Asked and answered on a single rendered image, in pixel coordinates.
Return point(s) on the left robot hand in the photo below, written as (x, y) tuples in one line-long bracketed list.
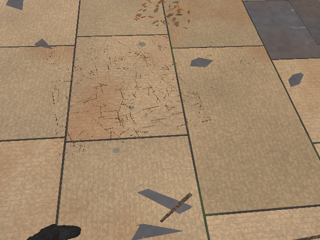
[(54, 232)]

